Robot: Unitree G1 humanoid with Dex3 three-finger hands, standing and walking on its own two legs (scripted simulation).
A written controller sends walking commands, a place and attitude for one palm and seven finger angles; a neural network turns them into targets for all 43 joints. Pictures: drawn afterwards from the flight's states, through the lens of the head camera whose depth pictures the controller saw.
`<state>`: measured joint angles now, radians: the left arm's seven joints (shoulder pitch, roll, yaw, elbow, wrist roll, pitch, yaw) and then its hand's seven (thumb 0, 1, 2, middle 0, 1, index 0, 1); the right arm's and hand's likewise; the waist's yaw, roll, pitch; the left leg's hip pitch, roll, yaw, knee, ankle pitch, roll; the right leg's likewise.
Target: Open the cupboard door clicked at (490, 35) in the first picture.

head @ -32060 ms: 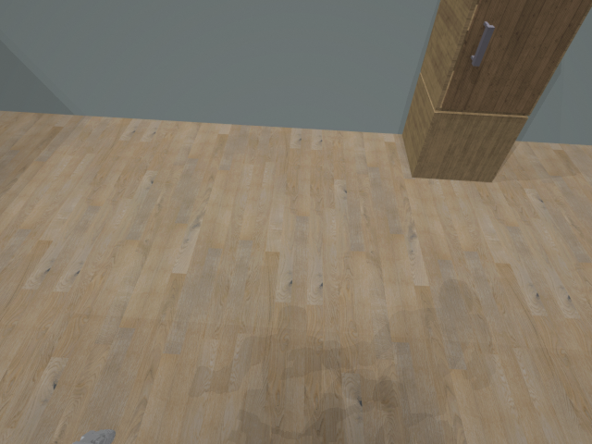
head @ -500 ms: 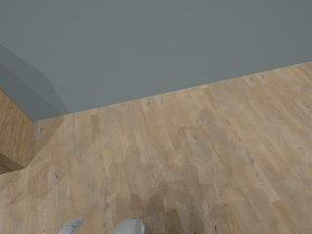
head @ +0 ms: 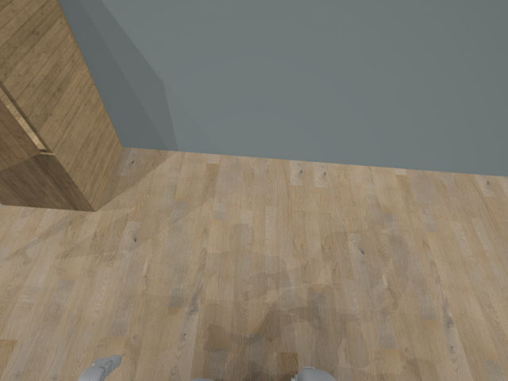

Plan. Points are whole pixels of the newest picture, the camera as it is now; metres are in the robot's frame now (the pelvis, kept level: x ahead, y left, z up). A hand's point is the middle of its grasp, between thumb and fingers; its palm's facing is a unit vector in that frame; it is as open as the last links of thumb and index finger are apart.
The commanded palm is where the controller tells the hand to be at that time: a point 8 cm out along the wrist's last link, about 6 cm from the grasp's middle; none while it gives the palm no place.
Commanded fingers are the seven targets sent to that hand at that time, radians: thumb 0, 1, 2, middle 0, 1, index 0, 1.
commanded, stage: turn to face it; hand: left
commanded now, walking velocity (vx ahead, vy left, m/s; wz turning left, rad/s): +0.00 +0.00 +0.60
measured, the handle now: out of the picture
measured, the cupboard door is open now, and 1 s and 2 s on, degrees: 45 45 45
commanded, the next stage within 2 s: take the last steps up to it in 1.06 s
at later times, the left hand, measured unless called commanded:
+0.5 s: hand out of the picture +0.00 +0.22 -0.19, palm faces +0.35 -0.91 -0.24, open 7.4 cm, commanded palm none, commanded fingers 0.00 0.90 0.90 -0.20 -0.30 -0.20 -0.30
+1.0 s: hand out of the picture -0.02 +0.17 -0.17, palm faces +0.58 -0.79 -0.22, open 7.4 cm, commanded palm none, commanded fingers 0.00 0.90 0.90 -0.20 -0.30 -0.20 -0.30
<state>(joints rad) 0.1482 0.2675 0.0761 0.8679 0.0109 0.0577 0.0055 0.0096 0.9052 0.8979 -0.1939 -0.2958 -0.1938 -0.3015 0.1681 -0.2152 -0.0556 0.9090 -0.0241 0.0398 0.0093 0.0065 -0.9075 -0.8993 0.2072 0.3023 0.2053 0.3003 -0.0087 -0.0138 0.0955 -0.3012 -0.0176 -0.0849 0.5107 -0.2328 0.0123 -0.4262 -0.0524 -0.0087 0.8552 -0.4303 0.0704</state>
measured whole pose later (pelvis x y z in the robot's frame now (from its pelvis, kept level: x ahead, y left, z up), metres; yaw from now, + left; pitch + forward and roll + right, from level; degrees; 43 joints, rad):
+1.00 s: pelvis +0.03 -0.03 +0.00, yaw +36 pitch +0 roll +2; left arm 0.22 0.20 0.04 0.89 0.03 0.01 0.01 0.01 0.90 0.90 -0.20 -0.30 -0.20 -0.30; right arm 0.14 -0.23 -0.07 0.94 -0.01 0.06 0.03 0.01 -0.91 -0.90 0.20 0.30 0.20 0.30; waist 0.00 -0.04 0.10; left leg -0.35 0.00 0.05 0.77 -0.44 -0.04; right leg -0.22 -0.13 -0.14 0.55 -0.32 0.03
